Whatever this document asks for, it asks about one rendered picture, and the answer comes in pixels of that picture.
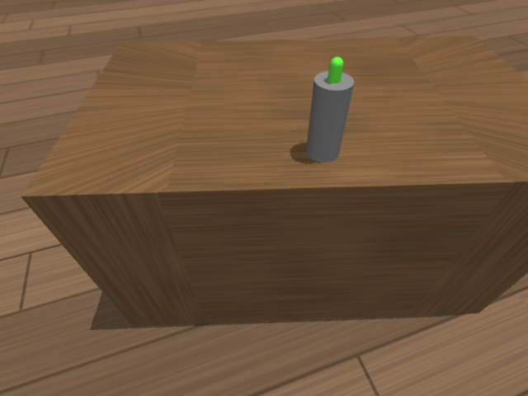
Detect bottle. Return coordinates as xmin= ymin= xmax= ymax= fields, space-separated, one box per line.
xmin=306 ymin=57 xmax=354 ymax=163

